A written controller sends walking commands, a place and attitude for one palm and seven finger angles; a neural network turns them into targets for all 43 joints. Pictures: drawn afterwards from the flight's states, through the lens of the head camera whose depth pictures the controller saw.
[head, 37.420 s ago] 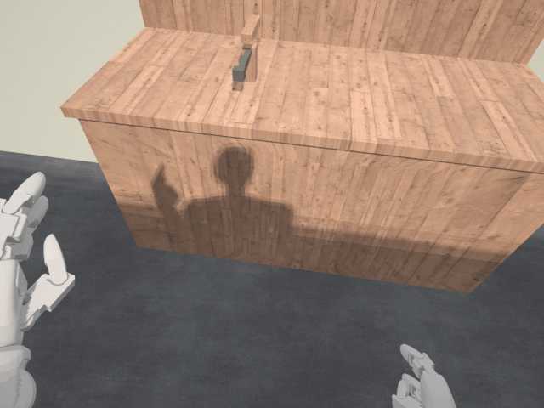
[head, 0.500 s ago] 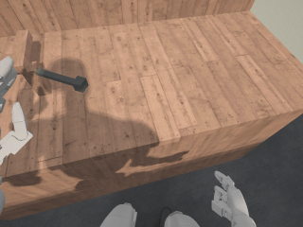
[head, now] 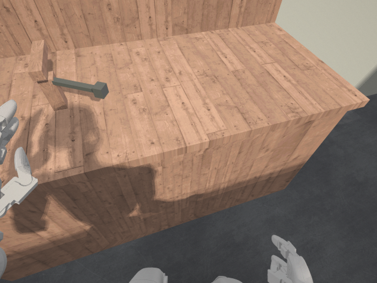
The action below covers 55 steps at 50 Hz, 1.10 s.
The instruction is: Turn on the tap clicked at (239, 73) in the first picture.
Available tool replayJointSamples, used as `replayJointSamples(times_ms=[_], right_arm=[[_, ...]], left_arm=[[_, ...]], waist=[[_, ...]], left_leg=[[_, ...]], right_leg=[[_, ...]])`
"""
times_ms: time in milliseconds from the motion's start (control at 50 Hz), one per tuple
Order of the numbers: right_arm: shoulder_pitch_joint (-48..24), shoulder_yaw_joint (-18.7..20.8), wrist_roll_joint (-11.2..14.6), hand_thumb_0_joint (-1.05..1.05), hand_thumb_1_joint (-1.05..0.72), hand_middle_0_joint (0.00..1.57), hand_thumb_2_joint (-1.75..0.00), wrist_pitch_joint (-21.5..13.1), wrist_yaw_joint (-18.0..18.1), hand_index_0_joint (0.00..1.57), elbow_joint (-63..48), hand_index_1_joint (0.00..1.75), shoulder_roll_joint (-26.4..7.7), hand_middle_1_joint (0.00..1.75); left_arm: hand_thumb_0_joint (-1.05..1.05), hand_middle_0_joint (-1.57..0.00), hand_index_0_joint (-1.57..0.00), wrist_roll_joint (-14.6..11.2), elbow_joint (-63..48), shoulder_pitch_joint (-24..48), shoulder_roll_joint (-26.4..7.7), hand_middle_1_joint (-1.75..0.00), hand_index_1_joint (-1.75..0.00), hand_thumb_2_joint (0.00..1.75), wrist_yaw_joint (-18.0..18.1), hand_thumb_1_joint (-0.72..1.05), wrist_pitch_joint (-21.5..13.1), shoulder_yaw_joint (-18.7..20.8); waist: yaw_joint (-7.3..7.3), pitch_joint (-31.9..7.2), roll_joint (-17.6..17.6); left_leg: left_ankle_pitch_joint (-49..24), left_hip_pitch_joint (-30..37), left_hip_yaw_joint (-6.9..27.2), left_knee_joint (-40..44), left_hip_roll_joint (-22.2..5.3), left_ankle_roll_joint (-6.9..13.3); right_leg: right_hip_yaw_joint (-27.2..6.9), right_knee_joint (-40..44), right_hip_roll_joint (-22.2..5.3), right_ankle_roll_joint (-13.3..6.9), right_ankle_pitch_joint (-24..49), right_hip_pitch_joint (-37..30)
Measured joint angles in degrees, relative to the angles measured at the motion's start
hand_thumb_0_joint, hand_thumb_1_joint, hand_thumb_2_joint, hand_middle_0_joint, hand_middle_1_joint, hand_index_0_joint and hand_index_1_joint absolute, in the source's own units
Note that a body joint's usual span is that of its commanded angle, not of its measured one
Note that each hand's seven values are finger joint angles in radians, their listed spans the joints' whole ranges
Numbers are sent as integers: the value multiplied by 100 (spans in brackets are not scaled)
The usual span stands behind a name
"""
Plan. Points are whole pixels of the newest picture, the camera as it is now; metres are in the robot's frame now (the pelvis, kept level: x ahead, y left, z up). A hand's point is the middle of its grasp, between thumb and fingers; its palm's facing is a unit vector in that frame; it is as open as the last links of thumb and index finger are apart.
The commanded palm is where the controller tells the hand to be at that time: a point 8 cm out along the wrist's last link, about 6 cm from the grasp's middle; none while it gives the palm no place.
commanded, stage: come to a stop and stand still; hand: left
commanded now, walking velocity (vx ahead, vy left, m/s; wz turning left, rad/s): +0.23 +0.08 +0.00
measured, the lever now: (100, 90) +0.52 +0.25 +0.10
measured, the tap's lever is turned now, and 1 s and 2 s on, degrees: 57 57 57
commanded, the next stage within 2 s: look again from close up in 1.46 s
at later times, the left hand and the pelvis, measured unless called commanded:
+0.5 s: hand out of the picture +0.15 +0.27 +0.15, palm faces +0.36 -0.85 -0.38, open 7.4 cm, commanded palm +0.09 +0.29 +0.19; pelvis -0.08 +0.02 -0.02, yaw -1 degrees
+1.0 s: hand out of the picture +0.10 +0.33 +0.15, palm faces +0.34 -0.82 -0.45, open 7.4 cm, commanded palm +0.05 +0.35 +0.19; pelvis -0.12 +0.07 -0.01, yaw -1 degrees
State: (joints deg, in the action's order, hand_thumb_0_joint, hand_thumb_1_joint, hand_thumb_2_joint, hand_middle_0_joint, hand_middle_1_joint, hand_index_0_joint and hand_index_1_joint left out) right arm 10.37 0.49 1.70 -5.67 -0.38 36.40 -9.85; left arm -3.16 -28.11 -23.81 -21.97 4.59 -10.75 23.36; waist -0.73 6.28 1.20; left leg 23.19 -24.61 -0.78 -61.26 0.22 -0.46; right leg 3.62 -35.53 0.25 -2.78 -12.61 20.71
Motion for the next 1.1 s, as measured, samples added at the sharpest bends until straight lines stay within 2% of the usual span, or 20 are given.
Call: replayJointSamples(times_ms=[100,160,220,260,340,400,460,520,600,640,680,700,760,780,840,900,940,1000,1040,1100], right_arm=[[175,13,-63,2,-90,21,-90,-167,69,20,-237,30,-111,30],[229,88,-87,2,-90,20,-90,-281,99,20,-182,30,-58,30],[428,190,-76,2,-90,20,-90,-352,17,20,-143,30,-102,30],[544,183,-38,2,-90,20,-90,-295,-53,19,-133,30,-168,30],[629,87,32,2,-90,20,-90,-107,-125,20,-267,30,-251,30],[472,127,97,2,-90,20,-90,43,-114,20,-215,30,-304,30],[428,136,106,2,-90,20,-90,215,-238,20,-65,30,-173,30],[408,79,83,2,-90,20,-90,271,-266,20,-170,30,-52,30],[373,62,7,2,-90,21,-90,58,-201,20,-377,30,-15,30],[262,123,-74,2,-90,21,-90,-81,-125,20,-387,30,23,30],[44,186,-164,2,-90,20,-90,-179,-67,20,-277,30,178,30],[5,194,-230,2,-90,20,-90,-233,-52,20,-285,30,182,30],[119,238,-204,2,-90,20,-90,-276,-110,20,-538,30,39,30],[135,250,-133,1,-90,20,-90,-216,-148,20,-594,30,-18,30],[44,217,-34,1,-90,20,-90,134,-201,20,-478,30,-86,30],[161,199,25,2,-90,20,-90,440,-275,20,-370,30,39,30],[301,167,-6,2,-90,20,-90,534,-264,20,-356,30,67,30],[514,99,-76,2,-90,20,-90,439,-196,20,-309,30,3,30],[612,80,-113,2,-90,21,-90,246,-113,20,-294,30,-110,30],[423,167,-159,2,-90,20,-90,-33,7,20,-222,30,-94,30]], left_arm=[[2,-21,-21,47,-273,-500,-69,-31,-30,90,59,89,153,-101],[2,-21,-21,138,-287,-396,-138,-31,-30,90,125,89,169,-138],[2,-21,-22,228,-105,-77,-113,-31,-30,90,106,89,132,-155],[2,-21,-22,218,-8,157,-137,-31,-30,90,77,89,30,-82],[2,-21,-21,112,133,284,-354,-31,-30,90,-16,89,-188,326],[1,-20,-21,57,354,451,-298,-30,-30,90,-111,89,-214,301],[1,-20,-21,31,326,376,-90,-30,-30,90,-137,89,-115,74],[1,-20,-21,80,26,0,104,-30,-30,90,-118,89,-88,-50],[2,-21,-21,182,-639,-115,-167,-31,-30,90,42,89,-52,-106],[2,-21,-21,201,-883,-70,-442,-31,-30,90,165,89,-148,92],[2,-21,-21,228,-860,28,-567,-31,-30,90,293,88,-250,352],[2,-21,-22,236,-794,62,-522,-31,-30,90,328,88,-288,422],[2,-21,-21,215,-589,265,-536,-31,-30,90,282,89,-392,480],[2,-21,-21,186,-576,376,-617,-31,-30,90,224,89,-396,480],[2,-21,-21,-12,-565,195,-778,-31,-30,90,60,89,-446,565],[1,-21,-21,-136,-495,-470,-761,-31,-30,90,-88,89,-337,746],[1,-21,-21,-133,-393,-648,-635,-31,-30,90,-107,89,-201,711],[1,-21,-21,-43,-384,-494,-393,-31,-30,90,2,89,47,405],[2,-21,-21,20,-577,-296,-217,-31,-30,90,126,89,143,140],[2,-21,-21,91,-760,77,-134,-31,-30,90,287,89,86,-6]], waist=[[-69,-301,309],[160,-127,677],[24,-262,366],[-38,-387,119],[-18,-509,-197],[-118,-196,-691],[53,-144,-442],[125,-214,-44],[119,-193,502],[187,-112,855],[360,131,1168],[334,146,1042],[-157,86,244],[-268,168,57],[-434,379,-306],[-259,131,-115],[-115,-19,62],[82,-138,333],[179,-184,437],[360,35,799]], left_leg=[[101,935,-171,2306,1,248],[-197,1155,-511,2472,192,294],[-375,1079,-304,2472,139,322],[-407,887,-134,2377,92,321],[-133,283,-59,1609,-5,276],[265,-310,311,36,-152,265],[9,-729,352,-1680,103,148],[-223,-805,392,-2123,50,163],[-437,77,285,236,-139,205],[999,895,-19,1666,71,105],[633,1254,-426,2189,317,-15],[308,1311,-492,2271,303,6],[268,954,-148,1725,159,152],[203,646,-83,1078,129,182],[267,-262,163,-1258,99,147],[92,-953,254,-2445,66,58],[-55,-1122,317,-2431,-87,57],[-174,-708,271,-1130,-257,138],[-397,-9,183,593,-301,209],[484,785,-179,1746,-17,-84]], right_leg=[[32,-202,-96,47,74,476],[-261,-1386,-156,91,-917,711],[-211,-2602,106,118,-1086,779],[-119,-2563,191,81,-958,632],[95,-833,156,24,-811,-189],[453,-770,456,-89,-1165,-294],[391,-915,420,-142,-1004,-165],[201,-857,361,-138,-854,114],[16,-1106,70,7,-782,649],[-263,-1522,-153,-59,-902,966],[-501,-2047,-221,-128,-1186,1019],[-384,-2124,-130,-126,-1364,954],[81,-979,144,-295,-1087,356],[197,-574,149,-367,-316,171],[438,-709,296,-297,-470,-5],[251,-715,370,-275,-615,103],[151,-630,353,-264,-519,189],[88,-571,198,-186,-436,289],[77,-723,82,-93,-485,418],[-303,-1601,-138,-108,-915,719]])
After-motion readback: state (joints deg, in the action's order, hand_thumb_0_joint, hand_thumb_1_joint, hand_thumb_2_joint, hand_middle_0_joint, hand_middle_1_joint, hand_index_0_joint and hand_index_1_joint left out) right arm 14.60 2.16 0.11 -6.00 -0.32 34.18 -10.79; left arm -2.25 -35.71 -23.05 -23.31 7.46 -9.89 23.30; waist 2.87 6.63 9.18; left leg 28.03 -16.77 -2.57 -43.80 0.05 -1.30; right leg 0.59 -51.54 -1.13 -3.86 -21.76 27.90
